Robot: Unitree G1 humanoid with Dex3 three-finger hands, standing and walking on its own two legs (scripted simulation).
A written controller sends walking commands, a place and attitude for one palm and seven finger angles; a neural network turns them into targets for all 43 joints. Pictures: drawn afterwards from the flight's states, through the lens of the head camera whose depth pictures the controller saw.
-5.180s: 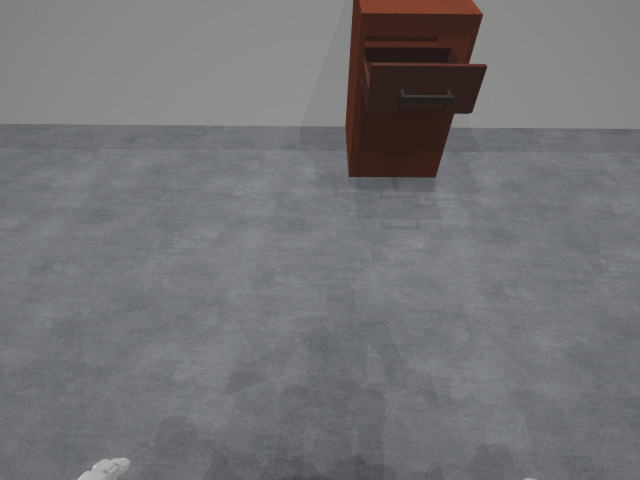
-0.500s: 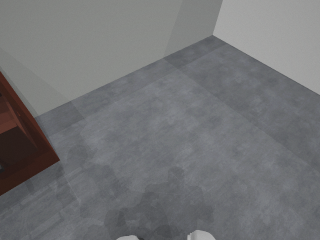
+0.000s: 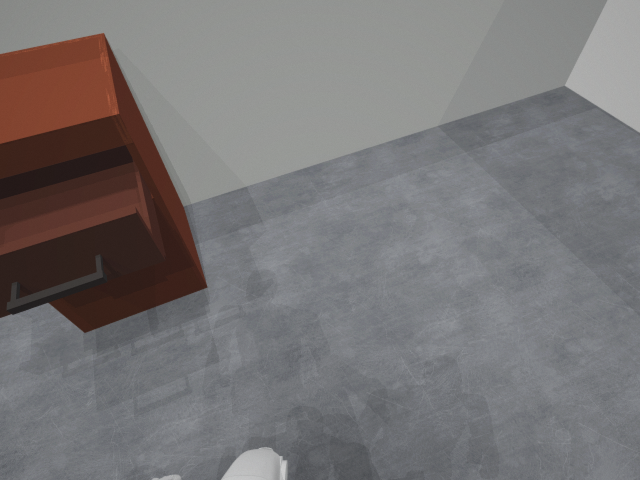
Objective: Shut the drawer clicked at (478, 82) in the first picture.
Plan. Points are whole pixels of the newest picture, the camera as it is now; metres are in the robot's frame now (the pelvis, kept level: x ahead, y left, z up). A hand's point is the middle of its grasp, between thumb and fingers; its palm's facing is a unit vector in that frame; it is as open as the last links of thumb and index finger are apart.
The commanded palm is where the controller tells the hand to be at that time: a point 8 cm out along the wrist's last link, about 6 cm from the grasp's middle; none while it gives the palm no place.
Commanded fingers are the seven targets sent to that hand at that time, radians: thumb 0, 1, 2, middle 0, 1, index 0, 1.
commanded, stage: turn to face it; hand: left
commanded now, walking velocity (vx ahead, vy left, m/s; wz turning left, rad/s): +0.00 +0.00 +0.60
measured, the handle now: (58, 283) +0.49 +0.56 -0.19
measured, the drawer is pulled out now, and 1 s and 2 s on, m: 0.23 0.23 0.23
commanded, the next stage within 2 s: take the last steps up to it in 0.66 s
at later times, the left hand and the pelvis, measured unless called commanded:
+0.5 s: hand out of the picture +0.03 +0.28 -0.16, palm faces +0.29 -0.92 -0.26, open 7.4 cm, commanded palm none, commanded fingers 0.00 0.90 0.90 -0.20 -0.30 -0.20 -0.30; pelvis +0.00 +0.05 +0.00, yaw +15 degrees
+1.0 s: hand out of the picture -0.06 +0.19 -0.15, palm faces +0.47 -0.85 -0.24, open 7.3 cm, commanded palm none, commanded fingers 0.00 0.90 0.90 -0.20 -0.30 -0.20 -0.30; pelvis +0.01 +0.02 +0.01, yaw +25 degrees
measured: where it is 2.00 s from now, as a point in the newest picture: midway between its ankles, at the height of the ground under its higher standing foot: (262, 461)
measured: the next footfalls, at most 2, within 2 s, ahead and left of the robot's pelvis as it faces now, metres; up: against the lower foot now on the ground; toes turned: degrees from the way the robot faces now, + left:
left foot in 0.18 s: +0.02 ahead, +0.15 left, +0.00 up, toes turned +13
right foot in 0.66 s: +0.08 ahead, -0.07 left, +0.00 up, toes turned +14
